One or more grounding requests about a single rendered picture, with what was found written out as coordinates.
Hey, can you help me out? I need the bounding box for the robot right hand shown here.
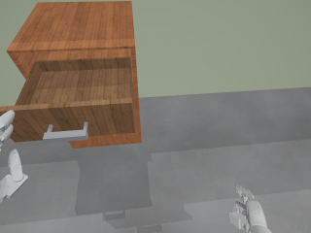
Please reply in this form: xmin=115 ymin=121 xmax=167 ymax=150
xmin=229 ymin=184 xmax=267 ymax=233

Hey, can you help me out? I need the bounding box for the robot left hand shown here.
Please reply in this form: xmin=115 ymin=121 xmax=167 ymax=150
xmin=0 ymin=110 xmax=28 ymax=203

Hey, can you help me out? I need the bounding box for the cabinet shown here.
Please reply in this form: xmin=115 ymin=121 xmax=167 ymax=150
xmin=6 ymin=1 xmax=142 ymax=149

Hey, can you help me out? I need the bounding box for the handle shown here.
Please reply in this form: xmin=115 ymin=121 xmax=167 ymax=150
xmin=43 ymin=121 xmax=88 ymax=143

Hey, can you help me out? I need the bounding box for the drawer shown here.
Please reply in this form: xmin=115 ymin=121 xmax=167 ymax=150
xmin=0 ymin=56 xmax=135 ymax=143

